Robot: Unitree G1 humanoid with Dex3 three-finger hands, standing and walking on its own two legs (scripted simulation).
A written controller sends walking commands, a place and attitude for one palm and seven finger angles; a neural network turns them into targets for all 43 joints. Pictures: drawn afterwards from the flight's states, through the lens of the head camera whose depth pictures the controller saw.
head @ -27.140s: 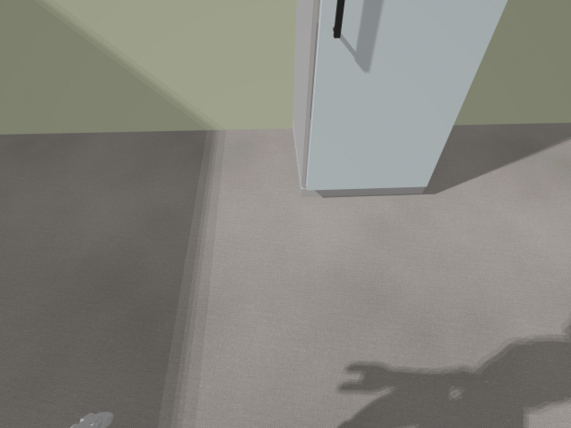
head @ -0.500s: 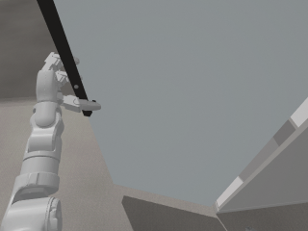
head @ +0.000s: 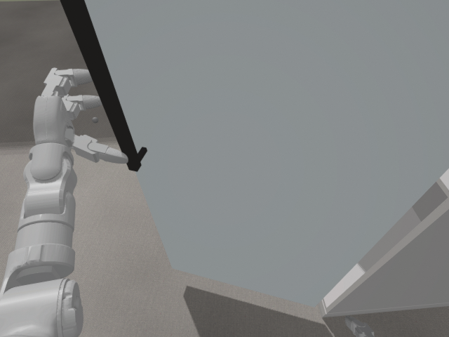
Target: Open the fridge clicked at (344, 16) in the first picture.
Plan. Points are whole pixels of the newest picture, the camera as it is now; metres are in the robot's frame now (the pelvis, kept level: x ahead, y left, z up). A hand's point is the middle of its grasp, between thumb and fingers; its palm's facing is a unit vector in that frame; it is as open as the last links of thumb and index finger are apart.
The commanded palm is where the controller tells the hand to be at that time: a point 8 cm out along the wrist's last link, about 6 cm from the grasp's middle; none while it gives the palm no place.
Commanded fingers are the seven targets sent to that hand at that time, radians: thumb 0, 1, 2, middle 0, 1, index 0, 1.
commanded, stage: slip the hand off the handle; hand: left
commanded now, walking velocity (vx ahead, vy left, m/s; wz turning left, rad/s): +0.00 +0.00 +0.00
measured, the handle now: (103, 58) +0.45 +0.21 +0.27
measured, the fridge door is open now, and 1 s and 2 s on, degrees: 71 71 71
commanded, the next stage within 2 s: draw the hand back to the body in 1.22 s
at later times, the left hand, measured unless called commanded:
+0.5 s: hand (66, 126) +0.39 +0.28 +0.19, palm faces +0.24 -0.96 -0.17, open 14.7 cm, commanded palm +0.34 +0.32 +0.19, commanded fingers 0.00 -0.55 0.20 -0.25 -1.15 -0.25 -1.15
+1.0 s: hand (29, 178) +0.28 +0.28 +0.19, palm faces +0.29 -0.94 -0.16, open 14.7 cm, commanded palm +0.25 +0.33 +0.19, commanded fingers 0.00 -0.55 0.20 -0.25 -1.15 -0.25 -1.15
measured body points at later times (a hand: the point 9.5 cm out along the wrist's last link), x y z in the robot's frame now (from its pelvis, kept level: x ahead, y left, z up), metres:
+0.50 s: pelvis +0.00 +0.01 +0.00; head +0.02 +0.01 +0.45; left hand +0.37 +0.33 +0.20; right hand +0.07 -0.26 -0.12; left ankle +0.00 +0.14 -0.74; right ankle +0.00 -0.12 -0.74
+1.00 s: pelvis -0.01 +0.00 +0.00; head -0.03 -0.01 +0.45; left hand +0.26 +0.33 +0.19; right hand +0.19 -0.23 -0.08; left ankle +0.00 +0.14 -0.74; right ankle +0.00 -0.12 -0.74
